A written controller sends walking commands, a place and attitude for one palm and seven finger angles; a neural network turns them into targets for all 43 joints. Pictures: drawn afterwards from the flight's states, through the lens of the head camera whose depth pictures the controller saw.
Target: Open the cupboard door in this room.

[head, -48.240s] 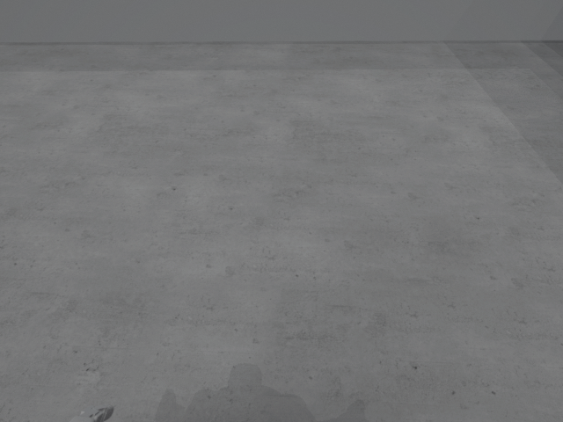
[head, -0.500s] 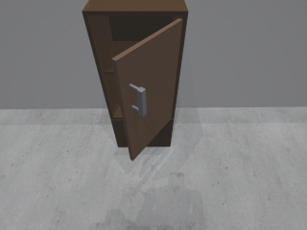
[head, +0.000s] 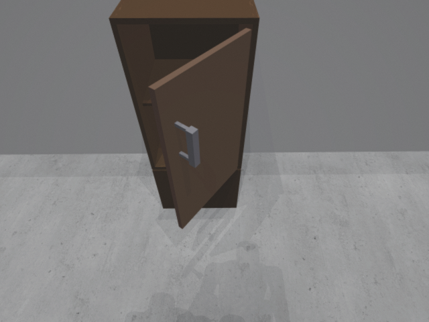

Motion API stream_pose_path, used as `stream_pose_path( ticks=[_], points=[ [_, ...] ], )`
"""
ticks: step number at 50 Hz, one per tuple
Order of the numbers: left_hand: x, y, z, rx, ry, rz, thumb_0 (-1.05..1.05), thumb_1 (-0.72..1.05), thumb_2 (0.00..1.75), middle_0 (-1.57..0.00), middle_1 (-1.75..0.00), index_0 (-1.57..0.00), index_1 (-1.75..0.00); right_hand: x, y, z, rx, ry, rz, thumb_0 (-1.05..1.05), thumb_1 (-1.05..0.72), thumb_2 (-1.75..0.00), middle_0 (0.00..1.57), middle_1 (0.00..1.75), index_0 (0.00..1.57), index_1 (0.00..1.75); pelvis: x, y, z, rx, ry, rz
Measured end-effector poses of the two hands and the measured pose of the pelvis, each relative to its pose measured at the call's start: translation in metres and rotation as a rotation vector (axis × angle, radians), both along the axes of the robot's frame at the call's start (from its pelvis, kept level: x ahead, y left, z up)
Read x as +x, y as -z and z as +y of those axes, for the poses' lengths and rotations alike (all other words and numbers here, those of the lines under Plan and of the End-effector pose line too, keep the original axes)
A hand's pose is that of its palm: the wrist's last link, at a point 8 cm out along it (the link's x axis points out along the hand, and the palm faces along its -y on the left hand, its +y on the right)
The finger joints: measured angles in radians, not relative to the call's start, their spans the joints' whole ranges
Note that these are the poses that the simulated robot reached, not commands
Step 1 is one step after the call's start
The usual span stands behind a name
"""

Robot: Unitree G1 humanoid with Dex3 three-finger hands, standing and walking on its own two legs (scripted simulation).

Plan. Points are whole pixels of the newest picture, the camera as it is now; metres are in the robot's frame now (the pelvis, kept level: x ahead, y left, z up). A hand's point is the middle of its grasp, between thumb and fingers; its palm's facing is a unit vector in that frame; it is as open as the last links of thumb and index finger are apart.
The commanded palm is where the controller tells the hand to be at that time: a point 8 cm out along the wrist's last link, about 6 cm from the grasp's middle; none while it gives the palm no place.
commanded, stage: walk to a spot facing it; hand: left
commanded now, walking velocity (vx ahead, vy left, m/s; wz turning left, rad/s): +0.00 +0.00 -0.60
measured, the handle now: (187, 144) +0.51 +0.10 +0.02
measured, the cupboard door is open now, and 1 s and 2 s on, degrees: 52 52 52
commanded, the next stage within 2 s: none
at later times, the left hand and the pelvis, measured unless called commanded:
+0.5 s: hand out of the picture +0.07 +0.21 -0.17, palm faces -0.13 -0.96 -0.23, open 7.4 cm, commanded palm none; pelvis -0.01 +0.01 +0.00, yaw -13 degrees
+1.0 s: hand out of the picture +0.15 +0.12 -0.18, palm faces -0.45 -0.87 -0.20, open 7.4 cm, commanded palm none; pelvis -0.01 -0.01 -0.01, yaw -30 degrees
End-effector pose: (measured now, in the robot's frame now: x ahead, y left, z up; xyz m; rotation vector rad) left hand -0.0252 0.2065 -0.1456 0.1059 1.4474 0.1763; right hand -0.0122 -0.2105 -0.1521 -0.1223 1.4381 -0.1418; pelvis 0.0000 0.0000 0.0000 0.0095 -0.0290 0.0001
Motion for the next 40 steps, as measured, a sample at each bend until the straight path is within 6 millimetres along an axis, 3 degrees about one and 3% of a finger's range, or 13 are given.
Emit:
stream_pose_path(
  ticks=[8, 14, 19, 24, 29, 32, 35, 40],
  points=[
    [0.003, 0.003, 0.003, 0.004, 0.012, 0.016, 0.0, 0.9, 0.9, -0.2, -0.3, -0.2, -0.3, -0.001, 0.002, -0.005, -0.017, 0.047, -0.004, 0.01, -0.92, -0.9, 0.2, 0.29, 0.2, 0.3, 0.0, 0.003, -0.001, -0.009, 0.043, 0.001],
    [0.013, 0.012, 0.019, 0.002, 0.048, 0.035, 0.0, 0.9, 0.9, -0.2, -0.3, -0.2, -0.3, -0.001, 0.003, -0.01, -0.061, 0.11, -0.029, 0.01, -0.91, -0.9, 0.2, 0.29, 0.2, 0.3, 0.0, 0.011, 0.007, -0.03, 0.082, 0.004],
    [0.041, 0.013, 0.039, 0.012, 0.103, 0.013, 0.01, 0.9, 0.9, -0.2, -0.3, -0.2, -0.3, 0.0, -0.004, -0.007, -0.095, 0.147, -0.075, 0.01, -0.91, -0.9, 0.2, 0.29, 0.2, 0.3, 0.0, 0.011, 0.016, -0.011, 0.147, 0.017],
    [0.09, 0.0, 0.049, 0.047, 0.197, -0.073, 0.01, 0.91, 0.9, -0.2, -0.3, -0.2, -0.3, -0.014, -0.008, -0.008, -0.088, 0.176, -0.093, 0.01, -0.91, -0.9, 0.2, 0.29, 0.2, 0.3, -0.008, 0.005, 0.015, -0.01, 0.208, 0.029],
    [0.14, -0.016, 0.035, 0.08, 0.3, -0.185, 0.01, 0.91, 0.9, -0.2, -0.3, -0.2, -0.3, -0.03, -0.001, -0.021, -0.064, 0.23, -0.095, 0.01, -0.9, -0.9, 0.21, 0.29, 0.2, 0.3, -0.014, 0.006, 0.003, -0.012, 0.265, 0.034],
    [0.162, -0.014, 0.021, 0.108, 0.365, -0.25, 0.0, 0.91, 0.9, -0.2, -0.3, -0.2, -0.3, -0.039, 0.014, -0.038, -0.05, 0.279, -0.108, 0.01, -0.9, -0.9, 0.21, 0.29, 0.2, 0.3, -0.016, 0.019, -0.012, 0.014, 0.299, 0.037],
    [0.169, -0.016, 0.006, 0.119, 0.402, -0.261, 0.0, 0.91, 0.9, -0.2, -0.3, -0.2, -0.3, -0.041, 0.018, -0.055, -0.062, 0.314, -0.108, 0.01, -0.9, -0.9, 0.21, 0.29, 0.2, 0.3, -0.02, 0.019, -0.016, 0.003, 0.327, 0.03],
    [0.169, -0.015, -0.013, 0.09, 0.461, -0.22, 0.0, 0.9, 0.9, -0.2, -0.3, -0.2, -0.3, -0.03, -0.001, -0.074, -0.112, 0.367, -0.185, 0.01, -0.91, -0.9, 0.2, 0.29, 0.2, 0.3, -0.02, 0.011, -0.018, 0.018, 0.393, 0.03]
  ],
)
